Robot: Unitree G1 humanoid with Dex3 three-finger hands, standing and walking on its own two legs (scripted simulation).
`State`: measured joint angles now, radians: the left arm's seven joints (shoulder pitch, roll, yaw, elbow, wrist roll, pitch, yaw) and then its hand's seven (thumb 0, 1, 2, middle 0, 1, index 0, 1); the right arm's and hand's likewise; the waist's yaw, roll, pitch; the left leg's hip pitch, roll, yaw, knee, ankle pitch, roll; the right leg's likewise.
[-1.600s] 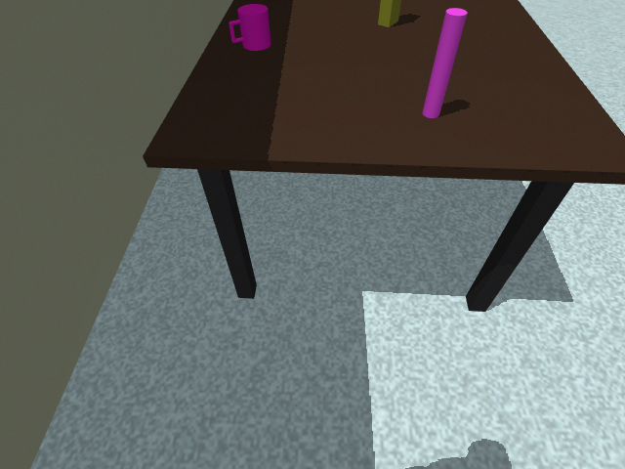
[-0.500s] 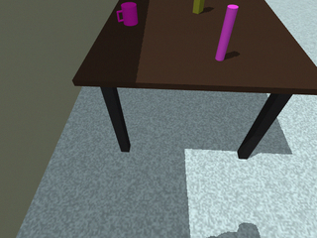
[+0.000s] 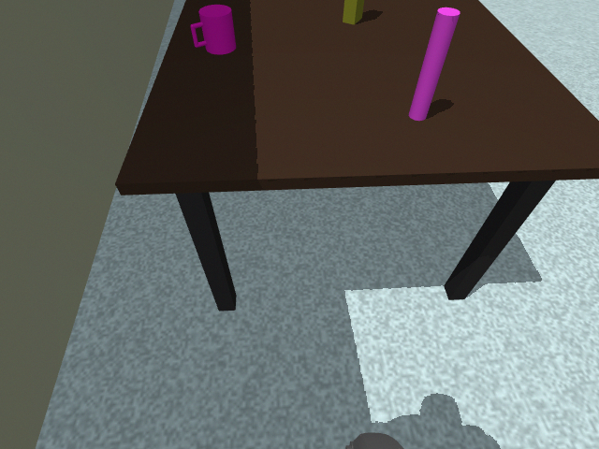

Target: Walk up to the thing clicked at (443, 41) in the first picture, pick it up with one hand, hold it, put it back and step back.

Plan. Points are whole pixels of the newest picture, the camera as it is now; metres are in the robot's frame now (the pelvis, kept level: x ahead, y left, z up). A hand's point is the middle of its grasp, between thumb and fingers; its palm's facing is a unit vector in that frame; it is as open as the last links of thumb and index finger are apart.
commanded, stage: walk up
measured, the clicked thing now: (431, 69) +0.81 -0.24 +0.09
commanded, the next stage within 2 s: none
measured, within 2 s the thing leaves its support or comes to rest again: neither
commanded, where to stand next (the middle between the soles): +0.25 +0.06 m, yaw -9 degrees
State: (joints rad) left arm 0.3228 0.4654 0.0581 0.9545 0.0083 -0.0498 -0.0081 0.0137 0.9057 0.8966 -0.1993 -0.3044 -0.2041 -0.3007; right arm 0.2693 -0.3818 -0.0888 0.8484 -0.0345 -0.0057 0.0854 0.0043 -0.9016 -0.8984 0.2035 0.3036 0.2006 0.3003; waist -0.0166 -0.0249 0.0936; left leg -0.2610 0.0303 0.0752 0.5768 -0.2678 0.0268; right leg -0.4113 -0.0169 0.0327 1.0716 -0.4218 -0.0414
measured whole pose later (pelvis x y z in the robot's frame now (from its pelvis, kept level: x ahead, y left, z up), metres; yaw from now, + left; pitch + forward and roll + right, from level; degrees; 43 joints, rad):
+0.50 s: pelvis +0.15 +0.06 -0.01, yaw -6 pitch -3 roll +0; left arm 0.37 0.43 0.03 0.81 0.02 -0.08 0.01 0.01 0.90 0.90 -0.20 -0.31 -0.21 -0.30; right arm 0.25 -0.44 -0.09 0.79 -0.02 0.01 0.06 0.01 -0.90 -0.90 0.20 0.30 0.20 0.30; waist 0.03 0.06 0.11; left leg -0.46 0.10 0.00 0.79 -0.29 0.00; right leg -0.26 -0.04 0.05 0.69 -0.37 0.02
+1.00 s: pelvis +0.17 +0.08 -0.02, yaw -12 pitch -2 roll +0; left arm 0.25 0.40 0.05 0.88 0.04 0.00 -0.01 0.01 0.90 0.90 -0.20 -0.30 -0.21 -0.30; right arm 0.19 -0.43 -0.04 0.88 0.02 0.00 -0.02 0.01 -0.90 -0.90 0.20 0.30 0.20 0.30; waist 0.03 0.01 0.12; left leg -0.44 0.03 0.00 0.92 -0.50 0.03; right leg -0.34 0.00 -0.01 0.80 -0.42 -0.03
